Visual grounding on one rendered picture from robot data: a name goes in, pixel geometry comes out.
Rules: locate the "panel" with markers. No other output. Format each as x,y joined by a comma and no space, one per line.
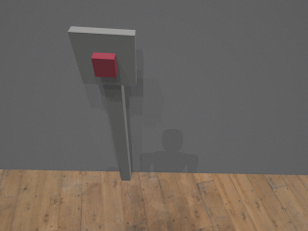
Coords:
122,42

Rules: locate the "button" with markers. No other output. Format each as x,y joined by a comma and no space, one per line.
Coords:
104,64

